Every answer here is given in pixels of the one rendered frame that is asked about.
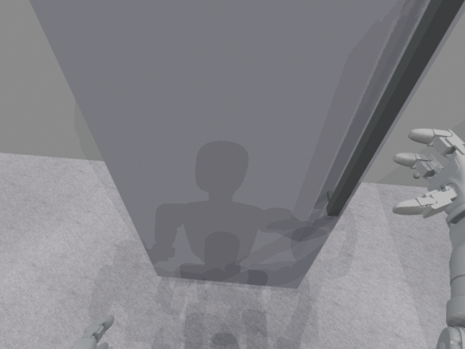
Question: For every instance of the robot right upper arm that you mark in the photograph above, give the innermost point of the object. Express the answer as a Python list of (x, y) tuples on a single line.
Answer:
[(452, 338)]

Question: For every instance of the fridge door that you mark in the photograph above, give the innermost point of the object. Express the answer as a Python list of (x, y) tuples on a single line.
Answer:
[(224, 123)]

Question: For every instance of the handle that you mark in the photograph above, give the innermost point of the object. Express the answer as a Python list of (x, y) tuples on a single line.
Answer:
[(436, 20)]

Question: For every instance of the right robot forearm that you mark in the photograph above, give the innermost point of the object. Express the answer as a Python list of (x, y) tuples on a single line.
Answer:
[(455, 308)]

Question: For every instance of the left robot hand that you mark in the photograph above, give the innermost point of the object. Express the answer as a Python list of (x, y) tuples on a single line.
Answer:
[(93, 334)]

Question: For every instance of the right robot hand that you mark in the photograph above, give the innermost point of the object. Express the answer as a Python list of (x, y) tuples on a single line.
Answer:
[(448, 144)]

